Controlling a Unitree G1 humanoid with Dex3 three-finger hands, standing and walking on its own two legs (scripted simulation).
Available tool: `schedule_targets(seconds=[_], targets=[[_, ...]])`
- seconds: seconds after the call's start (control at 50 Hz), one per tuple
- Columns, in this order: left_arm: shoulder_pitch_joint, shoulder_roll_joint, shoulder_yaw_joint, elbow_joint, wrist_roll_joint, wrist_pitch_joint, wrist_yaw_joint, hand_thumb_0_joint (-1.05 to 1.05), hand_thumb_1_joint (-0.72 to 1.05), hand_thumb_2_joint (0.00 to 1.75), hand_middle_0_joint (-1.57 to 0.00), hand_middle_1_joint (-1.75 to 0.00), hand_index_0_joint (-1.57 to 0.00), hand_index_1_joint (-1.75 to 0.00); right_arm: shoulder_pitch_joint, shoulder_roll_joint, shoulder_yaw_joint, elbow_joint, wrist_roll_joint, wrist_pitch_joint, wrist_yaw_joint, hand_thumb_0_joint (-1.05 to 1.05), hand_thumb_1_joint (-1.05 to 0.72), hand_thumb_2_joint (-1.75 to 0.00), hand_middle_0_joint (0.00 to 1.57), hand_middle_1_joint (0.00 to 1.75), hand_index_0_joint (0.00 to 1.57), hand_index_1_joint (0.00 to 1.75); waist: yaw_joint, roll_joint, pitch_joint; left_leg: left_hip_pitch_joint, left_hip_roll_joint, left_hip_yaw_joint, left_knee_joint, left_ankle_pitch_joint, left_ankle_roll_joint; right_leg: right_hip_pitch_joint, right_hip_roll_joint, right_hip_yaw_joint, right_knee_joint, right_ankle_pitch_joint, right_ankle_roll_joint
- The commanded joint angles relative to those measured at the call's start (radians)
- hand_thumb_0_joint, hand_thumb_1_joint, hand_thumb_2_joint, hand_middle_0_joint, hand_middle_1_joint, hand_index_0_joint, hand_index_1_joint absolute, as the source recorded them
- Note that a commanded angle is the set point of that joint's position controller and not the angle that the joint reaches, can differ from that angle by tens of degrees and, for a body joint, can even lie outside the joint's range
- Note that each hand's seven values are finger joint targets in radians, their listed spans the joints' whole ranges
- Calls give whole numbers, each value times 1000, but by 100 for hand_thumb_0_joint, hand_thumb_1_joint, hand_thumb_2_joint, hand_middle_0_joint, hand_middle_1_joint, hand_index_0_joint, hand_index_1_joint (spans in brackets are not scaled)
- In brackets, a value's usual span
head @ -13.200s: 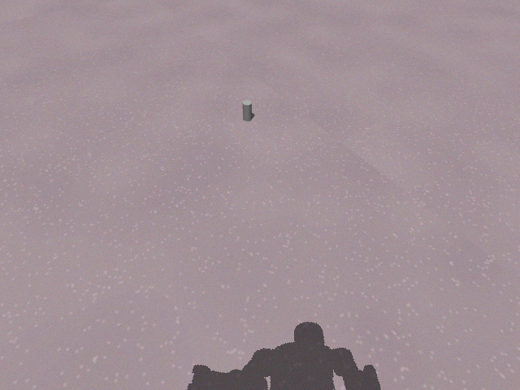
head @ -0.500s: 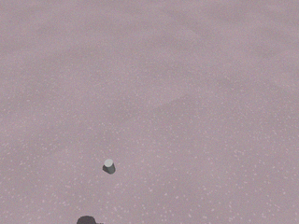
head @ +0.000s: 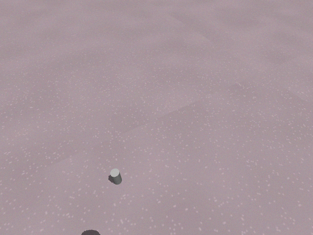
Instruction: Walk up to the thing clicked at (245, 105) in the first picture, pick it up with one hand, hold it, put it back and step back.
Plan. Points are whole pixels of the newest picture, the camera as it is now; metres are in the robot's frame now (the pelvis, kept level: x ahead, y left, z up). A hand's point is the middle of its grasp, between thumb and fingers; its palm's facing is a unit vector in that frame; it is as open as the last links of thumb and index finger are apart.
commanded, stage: walk up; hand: left
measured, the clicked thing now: (116, 176) +0.58 +0.26 -0.72
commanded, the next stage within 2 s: none
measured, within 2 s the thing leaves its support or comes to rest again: neither
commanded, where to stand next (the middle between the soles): +0.19 +0.04 m, yaw -2 degrees
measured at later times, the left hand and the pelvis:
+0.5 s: hand out of the picture +0.16 +0.37 -0.16, palm faces -0.07 -0.93 -0.36, open 7.4 cm; pelvis +0.10 +0.09 -0.01, yaw -2 degrees
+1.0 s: hand (71, 185) +0.31 +0.30 -0.17, palm faces -0.08 -0.94 -0.32, open 7.3 cm; pelvis +0.14 +0.06 -0.03, yaw -3 degrees
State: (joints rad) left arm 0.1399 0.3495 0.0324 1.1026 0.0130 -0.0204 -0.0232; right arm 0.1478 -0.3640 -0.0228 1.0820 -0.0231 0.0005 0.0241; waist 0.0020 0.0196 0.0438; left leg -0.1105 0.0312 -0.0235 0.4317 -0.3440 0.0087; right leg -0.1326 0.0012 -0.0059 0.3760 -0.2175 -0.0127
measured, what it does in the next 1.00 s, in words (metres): walks ahead: left foot, then right foot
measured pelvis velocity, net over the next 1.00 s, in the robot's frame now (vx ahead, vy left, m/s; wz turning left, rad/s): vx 0.14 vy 0.06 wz -0.05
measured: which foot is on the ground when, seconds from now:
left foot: down 0.00-0.00, up 0.02-0.22, down 0.24-0.72, up 0.74-0.96, down 0.98-1.00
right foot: down 0.00-0.24, up 0.26-0.66, down 0.68-1.00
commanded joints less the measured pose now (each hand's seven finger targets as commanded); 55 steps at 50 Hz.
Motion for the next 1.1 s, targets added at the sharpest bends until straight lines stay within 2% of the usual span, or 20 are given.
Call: schedule_targets(seconds=[0.0, 0.14, 0.2, 0.24, 0.28, 0.36, 0.48, 0.56, 0.62, 0.66, 0.68, 0.7, 0.72, 0.78, 0.88, 0.94, 0.98, 1.0, 1.02, 1.08], targets=[[103, 361, 114, -85, 24, -41, 21, 0, 90, 90, -20, -30, -20, -30, -62, -234, -73, -140, -28, -4, 15, 0, -90, -90, 20, 30, 20, 30, 74, -138, 102, -471, 35, -35, 392, -164, 29, 96, -377, 502, -274, -589, -225], [9, 323, 104, -193, 22, -51, 9, 0, 90, 90, -20, -30, -20, -30, 67, -220, -106, -178, -19, -25, 47, 0, -90, -90, 20, 30, 20, 30, -11, -179, 57, -209, 75, -3, 231, -60, 3, -77, -243, 211, -176, -234, -173], [-56, 271, 87, -234, 22, -34, 0, 0, 90, 90, -20, -30, -20, -30, 308, -229, -141, -110, -24, -31, 33, 0, -90, -90, 20, 30, 20, 30, -140, -62, -11, 165, -6, 83, 60, 129, -11, -328, -115, 61, 135, -290, -94], [97, 129, 38, -234, 13, -14, 7, 0, 90, 90, -20, -30, -20, -30, 394, -339, -161, -113, -42, -46, 5, 0, -90, -90, 20, 30, 20, 30, -130, 331, -14, 175, 258, -412, -186, -291, 46, -553, 102, 68, 673, -404, -42], [159, 278, 72, -192, 0, 0, 20, 0, 90, 90, -20, -30, -20, -30, 142, -407, -163, -208, -12, -49, 2, 0, -90, -90, 20, 30, 20, 30, -33, 168, 78, -137, 389, -602, -333, -564, 199, -424, 10, 171, 767, -302, -53], [233, 286, 79, -142, -6, 7, 9, 0, 90, 90, -20, -30, -20, -30, 106, -295, -122, -244, -2, -78, -14, 0, -90, -90, 20, 30, 20, 30, 14, 116, 103, -114, 252, -263, -237, -128, 142, -387, -32, 169, 691, -135, -25], [123, 221, 64, -210, 2, 32, 4, 0, 90, 90, -20, -30, -20, -30, 188, -274, -108, -238, 7, -90, -45, 0, -90, -90, 20, 30, 20, 30, -13, 85, 56, 10, 258, -70, -80, 634, 168, -338, -27, 140, 467, -107, 10], [71, 200, 52, -236, -5, 36, 8, 0, 90, 90, -20, -30, -20, -30, 158, -270, -103, -264, 16, -65, -53, 0, -90, -90, 20, 30, 20, 30, -18, 125, 6, -19, 217, 21, 34, 829, 142, -213, -10, 19, 354, -55, -16], [65, 200, 56, -237, -3, 39, 7, 0, 90, 90, -20, -30, -20, -30, 132, -278, -99, -280, 27, -40, -57, 0, -90, -90, 20, 30, 20, 30, -13, 128, -27, -29, 201, 5, 123, 755, 138, -133, 3, -15, 241, -26, -28], [109, 244, 69, -225, 1, 27, 10, 0, 90, 90, -20, -30, -20, -30, 121, -256, -88, -287, 40, -27, -57, 0, -90, -90, 20, 30, 20, 30, 23, 14, -88, -76, 135, 43, 286, 599, 76, 9, -31, 38, 106, 294, -72], [135, 327, 97, -227, 5, 20, 15, 0, 90, 90, -20, -30, -20, -30, 128, -214, -76, -302, 52, -30, -58, 0, -90, -90, 20, 30, 20, 30, 44, -165, -149, -175, 41, 89, 509, 385, 22, 101, -191, 258, 83, 539, -158], [122, 309, 85, -246, -6, 14, 19, 0, 90, 90, -20, -30, -20, -30, 150, -161, -54, -295, 50, -17, -62, 0, -90, -90, 20, 30, 20, 30, 38, -229, -151, -268, -62, 53, 595, -223, 11, 124, -315, 429, 45, 646, -254], [76, 317, 78, -264, 0, 13, 24, 0, 90, 90, -20, -30, -20, -30, 143, -190, -60, -282, 42, -9, -73, 0, -90, -90, 20, 30, 20, 30, 34, -242, -133, -232, -22, -4, 599, -354, 9, 39, -365, 488, 60, 601, -320], [-38, 262, 69, -292, 4, 29, 34, 0, 90, 90, -20, -30, -20, -30, 141, -214, -67, -235, 45, -11, -66, 0, -90, -90, 20, 30, 20, 30, -8, -199, -86, -231, -31, -28, 597, -281, 6, -49, -235, 255, 78, 519, -249], [-13, 249, 69, -304, 22, 36, 34, 0, 90, 90, -20, -30, -20, -30, 127, -199, -53, -217, 32, -24, -68, 0, -90, -90, 20, 30, 20, 30, 24, -183, -113, -242, -38, 33, 331, -157, -9, 27, -195, 200, 145, 525, -224], [-70, 245, 64, -314, -6, 50, 27, 0, 90, 90, -20, -30, -20, -30, 176, -193, -60, -181, 12, -43, -70, 0, -90, -90, 20, 30, 20, 30, -29, -134, -131, -71, -33, 34, -12, 193, 4, -56, -182, 171, 265, 414, -153], [-59, 182, 47, -326, -23, 59, 20, 0, 90, 90, -20, -30, -20, -30, 112, -303, -88, -213, -16, -56, -75, 0, -90, -90, 20, 30, 20, 30, 0, 84, -93, 19, 227, -329, -80, 397, 93, -291, -39, 92, 406, 91, -41], [-59, 200, 58, -308, -16, 69, 27, 0, 90, 90, -20, -30, -20, -30, 48, -350, -91, -234, -6, -59, -71, 0, -90, -90, 20, 30, 20, 30, 4, 151, -47, -97, 368, -448, -101, 447, 217, -274, 17, 69, 499, -320, -13], [-76, 238, 72, -296, -10, 73, 32, 0, 90, 90, -20, -30, -20, -30, 18, -368, -96, -235, -3, -62, -69, 0, -90, -90, 20, 30, 20, 30, -10, 160, -9, -205, 415, -479, -97, 469, 294, -211, -25, 125, 596, -366, -5], [-55, 214, 74, -272, -19, 59, 11, 0, 90, 90, -20, -30, -20, -30, -19, -282, -70, -243, -5, -66, -72, 0, -90, -90, 20, 30, 20, 30, 27, 147, -16, -96, 233, -195, 3, 603, 205, -244, -7, 116, 543, -303, -24]])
